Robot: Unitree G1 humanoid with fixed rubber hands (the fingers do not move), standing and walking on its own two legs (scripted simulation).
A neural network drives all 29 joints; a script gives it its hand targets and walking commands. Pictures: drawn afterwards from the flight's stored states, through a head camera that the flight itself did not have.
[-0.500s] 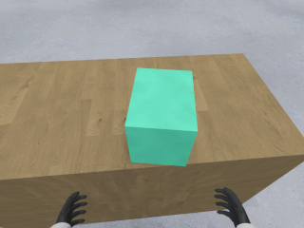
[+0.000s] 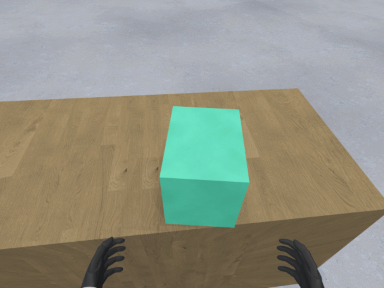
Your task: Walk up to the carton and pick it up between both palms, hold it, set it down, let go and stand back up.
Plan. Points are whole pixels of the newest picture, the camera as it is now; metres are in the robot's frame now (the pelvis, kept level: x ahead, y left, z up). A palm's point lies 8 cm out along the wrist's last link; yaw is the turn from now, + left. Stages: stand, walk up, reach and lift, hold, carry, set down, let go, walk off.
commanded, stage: reach and lift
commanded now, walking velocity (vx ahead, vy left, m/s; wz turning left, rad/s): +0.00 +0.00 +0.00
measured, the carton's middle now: (202, 165) +0.40 +0.04 +0.03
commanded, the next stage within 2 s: none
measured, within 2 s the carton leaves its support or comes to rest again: neither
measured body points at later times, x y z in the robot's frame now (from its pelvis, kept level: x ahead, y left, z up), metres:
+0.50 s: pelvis -0.01 -0.01 +0.00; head -0.02 +0.00 +0.45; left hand +0.18 +0.21 +0.01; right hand +0.20 -0.17 +0.02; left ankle +0.02 +0.13 -0.75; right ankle -0.06 -0.10 -0.75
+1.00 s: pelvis -0.01 +0.00 +0.00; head +0.01 +0.01 +0.45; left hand +0.26 +0.21 +0.06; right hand +0.27 -0.17 +0.06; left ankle +0.02 +0.13 -0.75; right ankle -0.06 -0.10 -0.75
